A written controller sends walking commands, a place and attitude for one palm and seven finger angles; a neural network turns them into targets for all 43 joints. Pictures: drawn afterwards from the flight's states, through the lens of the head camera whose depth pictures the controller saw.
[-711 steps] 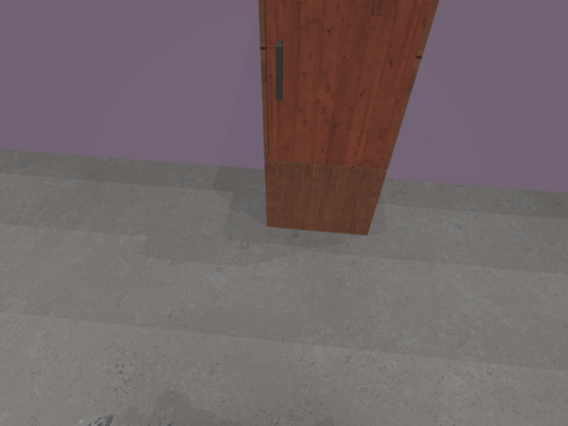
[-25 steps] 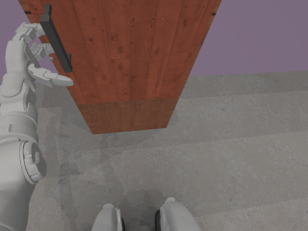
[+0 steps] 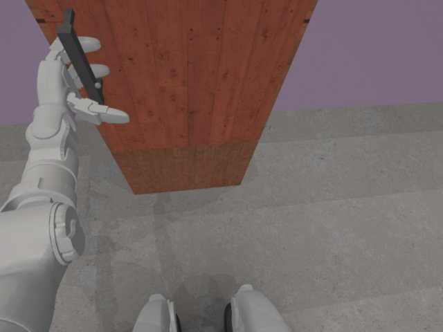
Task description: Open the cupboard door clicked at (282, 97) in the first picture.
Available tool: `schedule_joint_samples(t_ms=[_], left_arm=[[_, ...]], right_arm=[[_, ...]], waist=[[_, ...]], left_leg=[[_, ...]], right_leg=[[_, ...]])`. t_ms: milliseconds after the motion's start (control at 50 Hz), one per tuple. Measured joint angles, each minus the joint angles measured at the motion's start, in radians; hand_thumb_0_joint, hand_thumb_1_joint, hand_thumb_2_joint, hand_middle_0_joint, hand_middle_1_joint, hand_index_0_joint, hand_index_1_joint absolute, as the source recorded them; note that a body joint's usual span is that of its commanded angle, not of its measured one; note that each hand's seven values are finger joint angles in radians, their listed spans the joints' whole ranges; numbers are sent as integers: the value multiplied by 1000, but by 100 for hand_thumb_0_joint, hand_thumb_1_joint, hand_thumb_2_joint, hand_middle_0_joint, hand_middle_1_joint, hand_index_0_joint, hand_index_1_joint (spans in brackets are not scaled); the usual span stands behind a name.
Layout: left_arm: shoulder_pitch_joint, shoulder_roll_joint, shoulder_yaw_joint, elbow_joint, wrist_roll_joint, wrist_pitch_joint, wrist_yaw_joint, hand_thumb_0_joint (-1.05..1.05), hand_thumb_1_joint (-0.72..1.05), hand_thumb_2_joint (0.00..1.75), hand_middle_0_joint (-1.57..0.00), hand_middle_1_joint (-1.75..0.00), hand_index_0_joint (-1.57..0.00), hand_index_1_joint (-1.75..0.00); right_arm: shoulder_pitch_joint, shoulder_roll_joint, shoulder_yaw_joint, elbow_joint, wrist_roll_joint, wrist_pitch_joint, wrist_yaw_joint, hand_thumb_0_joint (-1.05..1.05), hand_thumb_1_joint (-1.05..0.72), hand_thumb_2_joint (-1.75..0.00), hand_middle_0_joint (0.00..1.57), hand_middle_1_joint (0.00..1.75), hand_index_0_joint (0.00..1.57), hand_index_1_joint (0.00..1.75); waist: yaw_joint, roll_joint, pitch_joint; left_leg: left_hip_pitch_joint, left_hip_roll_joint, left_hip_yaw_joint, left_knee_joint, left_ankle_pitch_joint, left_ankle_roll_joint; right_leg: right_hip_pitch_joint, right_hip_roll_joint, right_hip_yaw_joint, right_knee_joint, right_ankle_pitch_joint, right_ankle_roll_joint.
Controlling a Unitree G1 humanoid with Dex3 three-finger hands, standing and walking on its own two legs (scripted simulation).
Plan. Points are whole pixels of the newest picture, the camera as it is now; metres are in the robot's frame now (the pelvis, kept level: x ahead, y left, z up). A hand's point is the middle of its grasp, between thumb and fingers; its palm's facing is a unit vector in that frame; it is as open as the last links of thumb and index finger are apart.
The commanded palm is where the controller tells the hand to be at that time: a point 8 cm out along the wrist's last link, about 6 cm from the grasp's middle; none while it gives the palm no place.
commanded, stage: slide the fingers in behind the handle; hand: left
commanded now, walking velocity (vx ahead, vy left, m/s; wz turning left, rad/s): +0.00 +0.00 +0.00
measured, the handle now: (85, 62) +0.57 +0.18 +0.08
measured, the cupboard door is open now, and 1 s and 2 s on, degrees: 0 1 20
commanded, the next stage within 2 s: close the thumb around the handle in 0.52 s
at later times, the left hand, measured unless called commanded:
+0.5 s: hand (103, 88) +0.52 +0.15 +0.08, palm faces +0.05 -1.00 -0.02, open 14.1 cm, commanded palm +0.50 +0.19 +0.08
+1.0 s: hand (102, 88) +0.52 +0.15 +0.08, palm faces +0.03 -1.00 -0.01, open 10.0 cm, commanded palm +0.50 +0.20 +0.08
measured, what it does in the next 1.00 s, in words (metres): stands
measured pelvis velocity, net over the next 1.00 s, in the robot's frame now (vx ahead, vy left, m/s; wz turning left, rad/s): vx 0.00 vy -0.01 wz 0.01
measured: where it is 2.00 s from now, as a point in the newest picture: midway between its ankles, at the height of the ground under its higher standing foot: outside the picture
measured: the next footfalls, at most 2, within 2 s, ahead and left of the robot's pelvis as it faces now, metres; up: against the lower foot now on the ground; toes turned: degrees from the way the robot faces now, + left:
none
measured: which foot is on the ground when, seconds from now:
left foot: down 0.00-1.00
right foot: down 0.00-1.00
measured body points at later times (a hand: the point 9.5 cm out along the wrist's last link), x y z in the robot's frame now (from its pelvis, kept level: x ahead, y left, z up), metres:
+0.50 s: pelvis +0.00 -0.01 +0.00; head +0.14 +0.01 +0.43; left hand +0.51 +0.21 +0.08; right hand +0.00 -0.27 -0.11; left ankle +0.01 +0.11 -0.67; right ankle +0.01 -0.12 -0.67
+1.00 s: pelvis +0.00 -0.01 +0.00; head +0.13 +0.00 +0.43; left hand +0.51 +0.21 +0.08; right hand +0.01 -0.27 -0.11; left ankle +0.01 +0.11 -0.67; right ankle +0.01 -0.12 -0.67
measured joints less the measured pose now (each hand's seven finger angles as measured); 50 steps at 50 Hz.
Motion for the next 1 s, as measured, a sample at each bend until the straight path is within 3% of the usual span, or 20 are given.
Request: schedule_joint_samples(t_ms=[260,700,820,1000], left_arm=[[14,-38,-18,-2,3,-23,62,-1,-50,30,-30,-120,-29,-121],[33,-41,-25,-13,-11,-28,38,-1,-49,30,-30,-120,-29,-121],[40,-41,-21,-17,-14,-29,30,-1,-33,37,-31,-121,-30,-122],[38,-37,-11,-10,-12,-29,23,0,9,55,-34,-126,-33,-126]], right_arm=[[9,10,-5,15,-5,0,13,0,-90,-89,20,30,20,30],[-13,-3,-15,15,2,-6,4,0,-90,-90,20,30,20,30],[-14,-1,-13,12,5,-4,4,0,-90,-90,20,30,20,30],[-11,3,-7,12,6,-3,2,0,-90,-90,20,30,20,30]], waist=[[12,7,-3],[19,1,-4],[20,2,-4],[18,4,-4]], left_leg=[[10,-4,1,-7,1,-4],[24,-4,-10,-18,3,-14],[29,-3,-8,-20,2,-13],[30,-3,-5,-19,1,-11]], right_leg=[[6,-4,1,4,-6,-3],[20,-1,-7,-3,-10,-13],[25,0,-5,-4,-10,-12],[24,1,-1,-4,-9,-10]])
